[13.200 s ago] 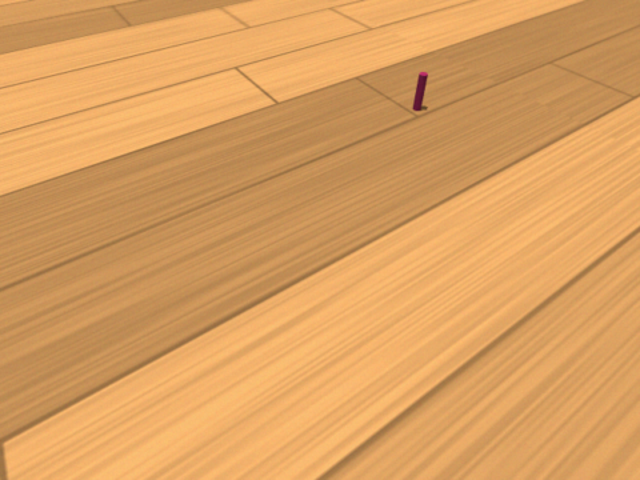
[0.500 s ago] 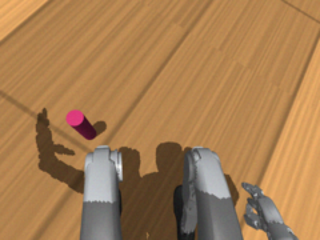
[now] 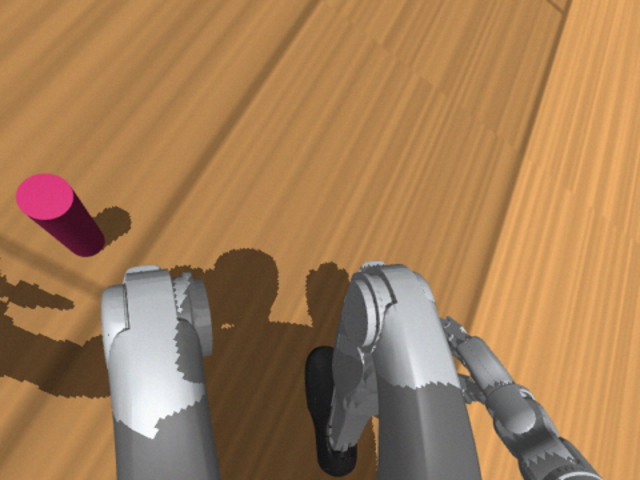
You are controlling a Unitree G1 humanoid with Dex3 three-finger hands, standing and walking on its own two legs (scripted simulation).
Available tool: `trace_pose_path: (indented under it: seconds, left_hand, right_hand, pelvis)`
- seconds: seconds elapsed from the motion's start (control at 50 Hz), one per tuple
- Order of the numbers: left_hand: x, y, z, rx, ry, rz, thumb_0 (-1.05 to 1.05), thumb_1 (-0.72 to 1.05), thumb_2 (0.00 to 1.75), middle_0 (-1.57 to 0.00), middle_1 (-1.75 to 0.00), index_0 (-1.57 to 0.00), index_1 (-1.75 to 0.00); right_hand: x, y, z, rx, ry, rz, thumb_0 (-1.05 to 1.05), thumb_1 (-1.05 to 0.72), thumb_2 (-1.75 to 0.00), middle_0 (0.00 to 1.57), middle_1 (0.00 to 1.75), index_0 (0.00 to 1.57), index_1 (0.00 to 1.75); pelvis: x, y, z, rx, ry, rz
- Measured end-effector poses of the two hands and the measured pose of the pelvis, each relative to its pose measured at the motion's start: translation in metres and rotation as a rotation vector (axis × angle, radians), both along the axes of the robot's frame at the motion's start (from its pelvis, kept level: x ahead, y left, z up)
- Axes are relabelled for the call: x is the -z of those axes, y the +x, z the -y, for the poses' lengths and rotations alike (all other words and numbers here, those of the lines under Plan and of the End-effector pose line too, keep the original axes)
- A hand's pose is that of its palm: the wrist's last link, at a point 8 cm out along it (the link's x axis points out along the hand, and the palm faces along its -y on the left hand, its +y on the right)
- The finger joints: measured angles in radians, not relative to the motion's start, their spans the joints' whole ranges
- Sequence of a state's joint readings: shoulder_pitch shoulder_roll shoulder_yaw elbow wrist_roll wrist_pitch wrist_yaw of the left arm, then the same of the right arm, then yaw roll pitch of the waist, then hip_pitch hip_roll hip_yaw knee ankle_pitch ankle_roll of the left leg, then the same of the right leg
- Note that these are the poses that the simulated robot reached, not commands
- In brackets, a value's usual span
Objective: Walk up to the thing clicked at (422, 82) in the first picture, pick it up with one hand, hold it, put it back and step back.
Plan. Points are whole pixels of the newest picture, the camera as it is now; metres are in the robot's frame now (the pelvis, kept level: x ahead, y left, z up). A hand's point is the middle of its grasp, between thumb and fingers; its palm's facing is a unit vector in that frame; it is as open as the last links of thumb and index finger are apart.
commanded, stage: close in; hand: left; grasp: from the side
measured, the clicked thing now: (70, 223) +0.40 +0.28 -0.20
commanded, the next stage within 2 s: close in 1.00 s
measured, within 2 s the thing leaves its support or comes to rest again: neither
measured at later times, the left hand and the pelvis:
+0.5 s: hand (26, 249) +0.35 +0.31 -0.17, palm faces +0.23 -0.97 +0.02, open 17.6 cm; pelvis -0.01 +0.01 -0.03, yaw -3 degrees
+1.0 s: hand (57, 240) +0.37 +0.29 -0.18, palm faces +0.24 -0.97 +0.01, open 17.1 cm; pelvis -0.02 +0.02 -0.03, yaw -5 degrees
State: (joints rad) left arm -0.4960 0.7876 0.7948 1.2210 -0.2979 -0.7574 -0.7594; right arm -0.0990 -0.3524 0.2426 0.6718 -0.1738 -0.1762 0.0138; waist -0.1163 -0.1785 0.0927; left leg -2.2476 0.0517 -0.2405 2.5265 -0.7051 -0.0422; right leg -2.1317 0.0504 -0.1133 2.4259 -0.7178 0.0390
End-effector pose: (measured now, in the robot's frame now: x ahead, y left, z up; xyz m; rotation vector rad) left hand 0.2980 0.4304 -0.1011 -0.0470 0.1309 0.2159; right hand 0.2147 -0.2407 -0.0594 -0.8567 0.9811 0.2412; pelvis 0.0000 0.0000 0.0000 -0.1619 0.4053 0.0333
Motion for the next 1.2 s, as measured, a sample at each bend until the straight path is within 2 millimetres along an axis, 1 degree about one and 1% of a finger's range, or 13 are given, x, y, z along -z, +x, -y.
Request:
trace_pose_path:
  seconds: [0.1, 0.18, 0.26, 0.34, 0.42, 0.52, 0.62, 0.76, 0.94, 1.06, 1.2]
  left_hand:
    - [0.025, 0.002, 0.009, 0.011, -0.003, -0.002, -0.01, -0.5, 0.08, -0.07, -0.08, -0.04, -0.1]
    - [0.044, 0.012, 0.031, 0.046, -0.03, -0.005, -0.01, -0.53, 0.06, -0.07, -0.08, -0.04, -0.1]
    - [0.061, 0.023, 0.053, 0.055, -0.051, -0.006, -0.01, -0.57, 0.04, -0.07, -0.08, -0.05, -0.09]
    - [0.072, 0.029, 0.065, 0.005, -0.05, 0.026, -0.01, -0.59, 0.03, -0.07, -0.09, -0.06, -0.09]
    - [0.074, 0.027, 0.069, -0.024, -0.014, 0.057, -0.02, -0.59, 0.03, -0.07, -0.09, -0.07, -0.09]
    - [0.067, 0.023, 0.07, -0.009, 0.037, 0.075, -0.02, -0.59, 0.03, -0.07, -0.08, -0.07, -0.08]
    - [0.064, 0.027, 0.082, 0.024, 0.035, 0.073, -0.02, -0.58, 0.02, -0.06, -0.07, -0.07, -0.07]
    - [0.07, 0.034, 0.096, -0.031, 0.006, 0.083, -0.01, -0.57, 0.03, -0.06, -0.07, -0.07, -0.06]
    - [0.079, 0.037, 0.095, -0.032, 0.046, 0.097, -0.01, -0.48, 0.08, -0.05, -0.06, -0.06, -0.06]
    - [0.08, 0.04, 0.097, -0.023, 0.042, 0.103, -0.01, -0.46, 0.09, -0.05, -0.06, -0.06, -0.06]
    - [0.082, 0.042, 0.104, -0.037, 0.029, 0.102, -0.01, -0.42, 0.13, -0.09, -0.08, -0.08, -0.08]
  right_hand:
    - [0.007, -0.002, -0.006, -0.05, -0.036, -0.045, 0.0, -0.92, -0.9, 0.2, 0.3, 0.21, 0.3]
    - [0.008, -0.002, -0.011, -0.079, -0.055, -0.053, 0.0, -0.92, -0.9, 0.21, 0.3, 0.21, 0.3]
    - [0.004, -0.002, -0.014, -0.104, -0.077, -0.044, 0.0, -0.93, -0.9, 0.21, 0.3, 0.21, 0.3]
    - [0.0, -0.007, -0.015, -0.122, -0.106, -0.048, 0.0, -0.93, -0.9, 0.21, 0.3, 0.21, 0.3]
    - [-0.001, -0.016, -0.012, -0.124, -0.131, -0.076, 0.0, -0.93, -0.9, 0.21, 0.3, 0.21, 0.3]
    - [0.0, -0.027, -0.01, -0.121, -0.141, -0.114, 0.0, -0.93, -0.9, 0.21, 0.3, 0.21, 0.3]
    - [-0.002, -0.034, -0.011, -0.115, -0.13, -0.111, 0.0, -0.93, -0.9, 0.21, 0.3, 0.21, 0.3]
    - [-0.008, -0.042, -0.012, -0.123, -0.139, -0.107, 0.0, -0.92, -0.9, 0.21, 0.3, 0.21, 0.3]
    - [-0.007, -0.057, -0.009, -0.121, -0.178, -0.166, 0.0, -0.91, -0.89, 0.21, 0.3, 0.21, 0.3]
    - [-0.007, -0.059, -0.011, -0.112, -0.179, -0.192, 0.0, -0.91, -0.9, 0.21, 0.3, 0.21, 0.3]
    - [-0.011, -0.054, -0.015, -0.122, -0.18, -0.185, 0.0, -0.9, -0.9, 0.21, 0.3, 0.21, 0.3]
  pelvis:
    - [0.009, 0.0, -0.004, 0.007, -0.018, 0.036]
    - [0.015, 0.0, -0.006, 0.013, -0.033, 0.064]
    - [0.021, -0.002, -0.008, 0.025, -0.047, 0.098]
    - [0.027, -0.005, -0.009, 0.036, -0.061, 0.134]
    - [0.029, -0.008, -0.009, 0.039, -0.071, 0.157]
    - [0.03, -0.011, -0.011, 0.037, -0.077, 0.168]
    - [0.03, -0.014, -0.013, 0.037, -0.084, 0.178]
    - [0.032, -0.017, -0.012, 0.046, -0.088, 0.207]
    - [0.035, -0.019, -0.014, 0.052, -0.1, 0.221]
    - [0.033, -0.018, -0.017, 0.052, -0.112, 0.214]
    - [0.031, -0.017, -0.017, 0.052, -0.119, 0.214]
